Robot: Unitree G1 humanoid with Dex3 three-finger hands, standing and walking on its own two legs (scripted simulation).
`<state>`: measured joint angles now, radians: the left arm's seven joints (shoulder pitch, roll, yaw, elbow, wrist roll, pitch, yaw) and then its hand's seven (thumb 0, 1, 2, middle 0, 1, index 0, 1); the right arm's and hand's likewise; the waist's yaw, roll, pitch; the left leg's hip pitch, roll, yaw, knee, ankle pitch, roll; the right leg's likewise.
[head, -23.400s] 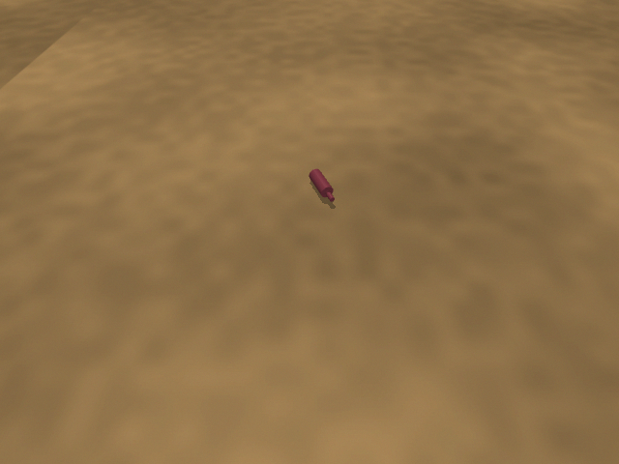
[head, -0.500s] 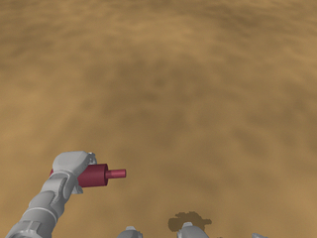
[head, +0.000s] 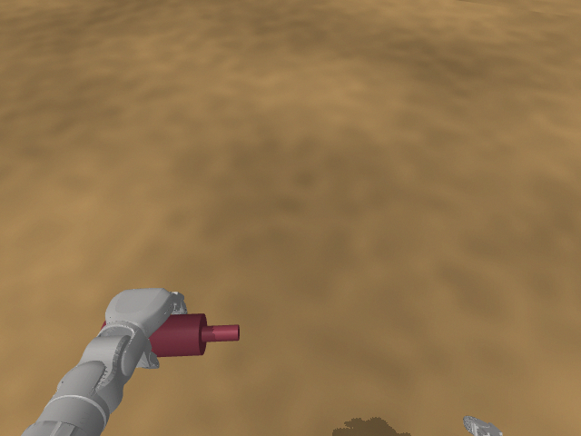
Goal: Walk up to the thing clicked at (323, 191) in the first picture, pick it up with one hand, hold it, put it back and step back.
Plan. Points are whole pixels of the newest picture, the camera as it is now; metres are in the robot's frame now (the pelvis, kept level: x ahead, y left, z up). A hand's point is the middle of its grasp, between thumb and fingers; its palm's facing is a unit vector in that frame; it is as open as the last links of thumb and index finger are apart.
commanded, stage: hold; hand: left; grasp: from above
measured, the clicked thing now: (174, 335) +0.31 +0.20 -0.10
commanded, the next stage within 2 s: crouch in 1.72 s
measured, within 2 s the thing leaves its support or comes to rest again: neither
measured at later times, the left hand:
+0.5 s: hand (145, 340) +0.28 +0.22 -0.04, palm faces -0.49 -0.02 -0.87, open 9.3 cm
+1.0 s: hand (143, 349) +0.26 +0.21 -0.03, palm faces -0.49 -0.03 -0.87, open 9.4 cm
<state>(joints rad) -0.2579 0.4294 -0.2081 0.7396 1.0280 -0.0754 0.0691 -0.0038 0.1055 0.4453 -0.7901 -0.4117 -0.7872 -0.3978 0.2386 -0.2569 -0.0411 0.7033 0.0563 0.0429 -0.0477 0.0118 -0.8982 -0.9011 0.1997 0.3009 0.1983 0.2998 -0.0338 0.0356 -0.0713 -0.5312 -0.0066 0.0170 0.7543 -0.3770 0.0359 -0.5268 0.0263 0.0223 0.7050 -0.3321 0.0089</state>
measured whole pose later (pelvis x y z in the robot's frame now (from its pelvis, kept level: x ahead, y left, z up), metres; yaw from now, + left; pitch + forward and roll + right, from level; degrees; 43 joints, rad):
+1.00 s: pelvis -0.02 -0.01 +0.02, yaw +0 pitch +1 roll +0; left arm -0.20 0.43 -0.23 0.63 0.99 -0.09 -0.03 0.00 0.08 0.51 -0.74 -0.52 -0.74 -0.51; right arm 0.19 -0.27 -0.02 0.68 0.06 0.08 -0.07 0.01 -0.90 -0.90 0.20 0.30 0.20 0.30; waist -0.01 0.05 0.00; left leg -0.29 -0.01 0.02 0.53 -0.26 0.03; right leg -0.30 0.02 0.03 0.51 -0.23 0.00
